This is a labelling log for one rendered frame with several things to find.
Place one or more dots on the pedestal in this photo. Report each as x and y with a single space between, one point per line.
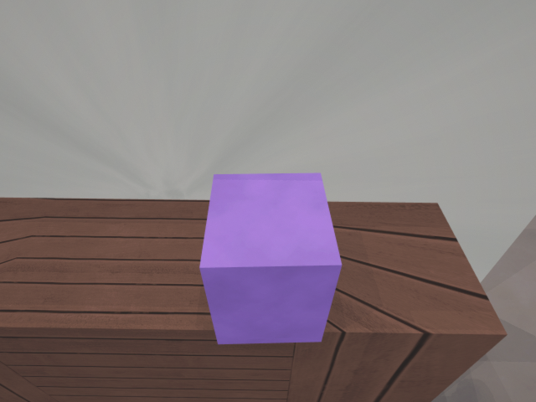
102 300

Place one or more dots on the carton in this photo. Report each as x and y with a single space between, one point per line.
270 261

